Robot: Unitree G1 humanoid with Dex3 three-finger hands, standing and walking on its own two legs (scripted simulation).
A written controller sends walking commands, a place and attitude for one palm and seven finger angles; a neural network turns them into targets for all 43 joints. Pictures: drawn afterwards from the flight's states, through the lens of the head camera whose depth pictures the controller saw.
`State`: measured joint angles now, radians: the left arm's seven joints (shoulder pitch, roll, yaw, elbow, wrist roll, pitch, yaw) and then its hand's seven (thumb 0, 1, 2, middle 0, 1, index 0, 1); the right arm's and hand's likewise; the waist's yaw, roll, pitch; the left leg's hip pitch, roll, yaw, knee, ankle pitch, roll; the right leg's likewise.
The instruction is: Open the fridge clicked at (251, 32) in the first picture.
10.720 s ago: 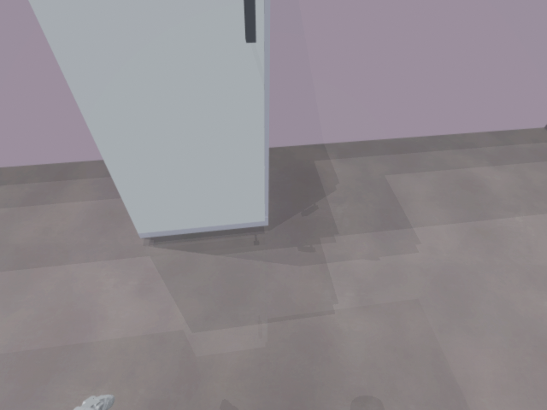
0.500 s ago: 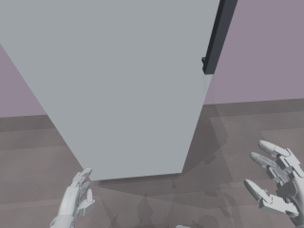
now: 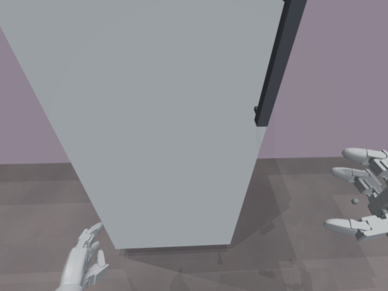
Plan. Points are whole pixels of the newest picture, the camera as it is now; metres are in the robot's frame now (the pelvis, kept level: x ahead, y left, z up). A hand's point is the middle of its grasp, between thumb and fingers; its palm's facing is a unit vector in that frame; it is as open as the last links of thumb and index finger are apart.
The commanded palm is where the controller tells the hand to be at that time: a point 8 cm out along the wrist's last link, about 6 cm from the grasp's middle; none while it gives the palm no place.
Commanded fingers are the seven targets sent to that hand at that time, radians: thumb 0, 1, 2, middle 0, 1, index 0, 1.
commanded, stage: raise the hand to about handle height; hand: right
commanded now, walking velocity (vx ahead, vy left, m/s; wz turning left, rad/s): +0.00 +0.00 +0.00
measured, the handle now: (272, 67) +0.47 -0.15 +0.26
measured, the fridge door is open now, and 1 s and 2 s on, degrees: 0 0 0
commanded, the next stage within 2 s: move the hooked fingers beside the handle in 0.98 s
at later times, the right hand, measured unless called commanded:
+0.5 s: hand out of the picture +0.26 -0.29 +0.27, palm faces +0.10 +0.99 -0.11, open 14.0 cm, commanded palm +0.22 -0.33 +0.28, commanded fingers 0.00 0.50 -0.30 0.30 1.20 0.30 1.20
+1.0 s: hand out of the picture +0.27 -0.28 +0.26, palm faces +0.10 +0.99 -0.10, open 14.0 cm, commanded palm +0.23 -0.32 +0.28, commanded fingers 0.00 0.50 -0.30 0.30 1.20 0.30 1.20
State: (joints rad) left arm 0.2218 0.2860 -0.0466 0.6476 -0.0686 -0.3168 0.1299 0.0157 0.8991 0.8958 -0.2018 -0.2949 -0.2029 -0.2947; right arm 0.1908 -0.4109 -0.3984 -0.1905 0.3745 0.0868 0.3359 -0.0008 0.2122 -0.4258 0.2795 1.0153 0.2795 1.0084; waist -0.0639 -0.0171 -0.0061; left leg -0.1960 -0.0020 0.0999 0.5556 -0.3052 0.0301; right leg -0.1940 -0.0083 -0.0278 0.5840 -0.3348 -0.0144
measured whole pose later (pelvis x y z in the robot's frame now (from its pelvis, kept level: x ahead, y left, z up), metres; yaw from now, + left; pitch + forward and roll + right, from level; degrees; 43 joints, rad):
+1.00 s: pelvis -0.01 +0.00 +0.01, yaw +0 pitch -5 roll +0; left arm 0.14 0.29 -0.11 0.63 -0.10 -0.12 0.11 0.01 0.90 0.90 -0.20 -0.30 -0.20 -0.29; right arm -0.31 -0.58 -0.47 0.00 0.32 0.53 0.40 -0.01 0.51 -0.30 0.30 1.20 0.30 1.20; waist -0.08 -0.05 -0.03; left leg -0.12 0.00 0.11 0.44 -0.24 0.03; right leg -0.12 0.00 -0.02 0.46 -0.26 -0.01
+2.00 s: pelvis +0.00 +0.00 +0.01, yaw +0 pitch -3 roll +0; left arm 0.16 0.27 -0.09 0.65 -0.10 -0.10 0.11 0.01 0.90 0.90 -0.20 -0.30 -0.21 -0.29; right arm -0.55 -0.49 -0.32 0.23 0.25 0.50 0.29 -0.01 0.51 -0.30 0.30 1.20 0.30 1.20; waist -0.04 -0.03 -0.05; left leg -0.15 0.01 0.10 0.45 -0.24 0.03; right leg -0.14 0.01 -0.03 0.45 -0.26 -0.02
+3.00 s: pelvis +0.01 +0.00 +0.01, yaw +2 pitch +0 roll +0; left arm 0.28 0.28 -0.04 0.67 -0.10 -0.06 0.11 0.01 0.90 0.90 -0.20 -0.30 -0.20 -0.29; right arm -0.67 -0.49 -0.34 0.49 0.19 0.38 0.23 -0.01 0.50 -0.30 0.30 1.20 0.30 1.20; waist 0.02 -0.04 -0.06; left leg -0.17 -0.01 0.06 0.40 -0.23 0.03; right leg -0.15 -0.01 -0.06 0.41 -0.26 -0.02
